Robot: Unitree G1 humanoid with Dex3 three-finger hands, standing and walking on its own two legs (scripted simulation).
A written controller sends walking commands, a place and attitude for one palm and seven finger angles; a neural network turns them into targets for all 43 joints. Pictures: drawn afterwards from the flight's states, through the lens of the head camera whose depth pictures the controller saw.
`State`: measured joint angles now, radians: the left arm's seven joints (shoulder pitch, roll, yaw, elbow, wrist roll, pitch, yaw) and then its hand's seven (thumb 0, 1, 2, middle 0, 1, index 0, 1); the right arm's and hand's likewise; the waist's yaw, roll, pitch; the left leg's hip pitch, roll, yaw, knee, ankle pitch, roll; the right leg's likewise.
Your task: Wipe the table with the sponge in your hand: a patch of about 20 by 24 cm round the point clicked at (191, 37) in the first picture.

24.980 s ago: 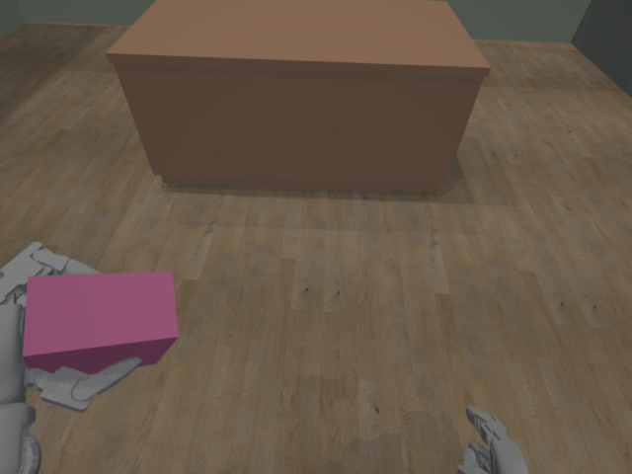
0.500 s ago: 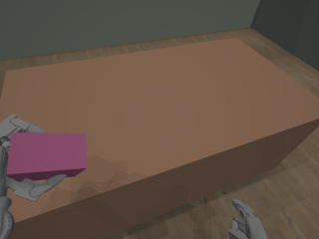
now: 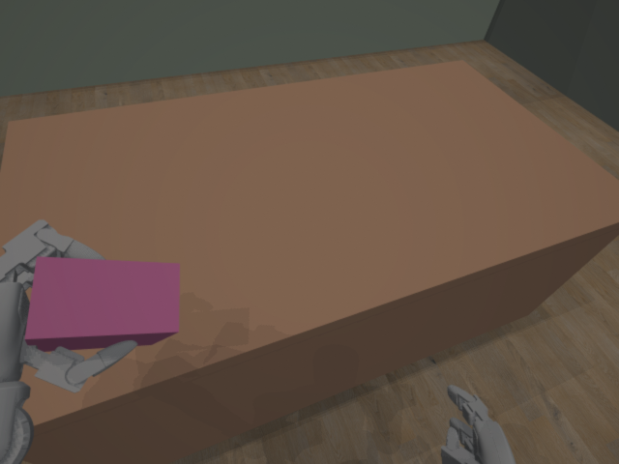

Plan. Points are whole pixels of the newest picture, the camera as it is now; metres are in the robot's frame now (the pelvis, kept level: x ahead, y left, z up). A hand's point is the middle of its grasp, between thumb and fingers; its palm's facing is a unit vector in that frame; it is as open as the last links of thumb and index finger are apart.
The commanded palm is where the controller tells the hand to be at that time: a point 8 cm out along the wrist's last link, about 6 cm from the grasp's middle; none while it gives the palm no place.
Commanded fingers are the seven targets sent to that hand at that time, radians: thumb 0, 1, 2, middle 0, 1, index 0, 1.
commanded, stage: come to a stop and stand still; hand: left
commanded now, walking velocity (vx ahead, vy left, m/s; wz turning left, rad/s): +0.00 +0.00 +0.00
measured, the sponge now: (124, 308) +0.23 +0.21 +0.13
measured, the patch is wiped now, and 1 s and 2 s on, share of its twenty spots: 0.00 0.00 0.00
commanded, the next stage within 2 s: look again from close up in 0.22 s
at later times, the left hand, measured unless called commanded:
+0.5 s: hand (76, 307) +0.22 +0.25 +0.15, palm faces +0.36 -0.85 -0.37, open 10.4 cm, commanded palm +0.16 +0.28 +0.17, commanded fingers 0.00 0.10 1.30 -1.20 -1.60 -1.20 -1.60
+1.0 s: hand (99, 311) +0.22 +0.23 +0.14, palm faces +0.26 -0.78 -0.57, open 10.4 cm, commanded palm +0.17 +0.27 +0.17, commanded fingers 0.00 0.10 1.30 -1.20 -1.60 -1.20 -1.60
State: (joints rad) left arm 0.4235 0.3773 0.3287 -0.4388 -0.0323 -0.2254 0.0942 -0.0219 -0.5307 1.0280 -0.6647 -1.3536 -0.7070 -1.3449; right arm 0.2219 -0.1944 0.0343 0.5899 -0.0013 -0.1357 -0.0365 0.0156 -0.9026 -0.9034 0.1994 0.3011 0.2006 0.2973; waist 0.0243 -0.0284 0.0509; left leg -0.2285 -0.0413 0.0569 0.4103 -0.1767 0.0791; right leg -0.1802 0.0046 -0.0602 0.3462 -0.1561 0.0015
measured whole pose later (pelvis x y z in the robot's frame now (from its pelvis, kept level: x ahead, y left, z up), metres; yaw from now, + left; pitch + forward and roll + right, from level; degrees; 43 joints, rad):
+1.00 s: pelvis +0.00 -0.03 -0.01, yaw +0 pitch -2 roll +0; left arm 0.35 0.47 0.35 -0.38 0.02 0.05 -0.03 -0.02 -0.53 1.03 -0.66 -1.35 -0.71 -1.34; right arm 0.15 -0.26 0.04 0.60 0.00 -0.10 -0.03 0.02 -0.90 -0.90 0.20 0.30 0.20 0.30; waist 0.04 0.03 0.03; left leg -0.26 -0.03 0.06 0.51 -0.23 0.05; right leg -0.25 0.02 -0.04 0.53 -0.25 -0.04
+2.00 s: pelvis +0.01 -0.06 -0.01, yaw +0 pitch -1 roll +1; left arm 0.30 0.53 0.13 -0.27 0.57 0.24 0.09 -0.02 -0.53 1.03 -0.67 -1.35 -0.71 -1.34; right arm 0.11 -0.26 0.03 0.61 0.04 -0.01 -0.12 0.02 -0.90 -0.90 0.20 0.30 0.20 0.30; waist 0.08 0.09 -0.02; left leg -0.26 0.00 0.04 0.54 -0.26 0.00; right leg -0.25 0.06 -0.05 0.56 -0.29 -0.08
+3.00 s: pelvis +0.01 -0.03 +0.00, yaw +1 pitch -3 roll +0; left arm 0.15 0.48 -0.04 -0.15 0.90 0.33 0.02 -0.02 -0.53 1.03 -0.66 -1.34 -0.71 -1.33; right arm 0.00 -0.26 0.03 0.70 0.03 0.04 -0.04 0.02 -0.90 -0.90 0.20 0.30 0.20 0.30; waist 0.14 0.11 0.02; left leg -0.15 -0.03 0.03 0.40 -0.19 0.05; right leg -0.13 0.03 -0.05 0.39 -0.21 -0.04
